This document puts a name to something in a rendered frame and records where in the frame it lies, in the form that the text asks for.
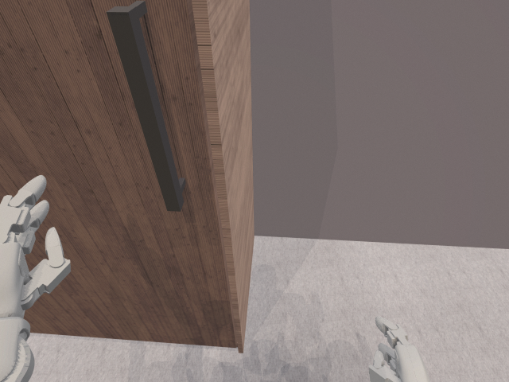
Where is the robot right hand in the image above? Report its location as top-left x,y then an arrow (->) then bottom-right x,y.
369,316 -> 430,382

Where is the handle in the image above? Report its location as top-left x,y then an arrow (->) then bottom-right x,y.
107,1 -> 186,212

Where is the robot left forearm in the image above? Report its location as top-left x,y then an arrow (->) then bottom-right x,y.
0,317 -> 35,382

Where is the robot left hand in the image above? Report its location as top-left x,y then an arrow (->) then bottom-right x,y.
0,175 -> 71,318

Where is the wardrobe door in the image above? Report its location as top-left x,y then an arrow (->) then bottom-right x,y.
0,0 -> 237,348

